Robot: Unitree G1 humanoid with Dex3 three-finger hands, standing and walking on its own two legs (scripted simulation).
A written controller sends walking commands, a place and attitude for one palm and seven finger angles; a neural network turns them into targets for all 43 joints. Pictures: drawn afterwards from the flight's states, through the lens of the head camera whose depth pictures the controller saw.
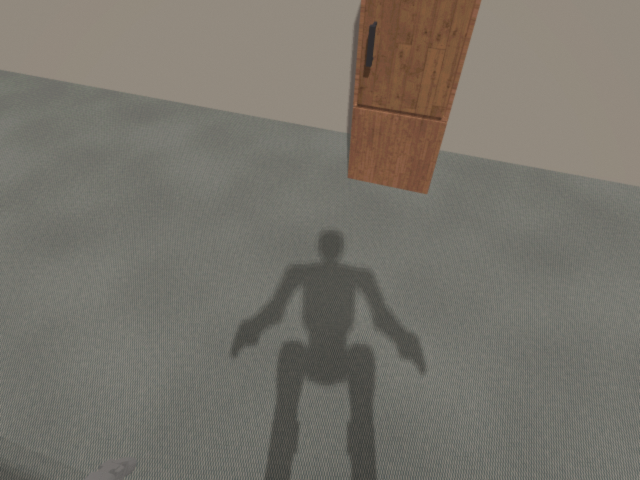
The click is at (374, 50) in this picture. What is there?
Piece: cupboard door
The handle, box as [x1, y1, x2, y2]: [366, 22, 376, 66]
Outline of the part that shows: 376,22 369,26 366,57 367,66 371,65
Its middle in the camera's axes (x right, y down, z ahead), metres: +0.19 -0.72 +1.43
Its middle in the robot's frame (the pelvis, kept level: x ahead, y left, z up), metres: +1.56 -0.13 -0.09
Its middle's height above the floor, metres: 0.68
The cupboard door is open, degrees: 0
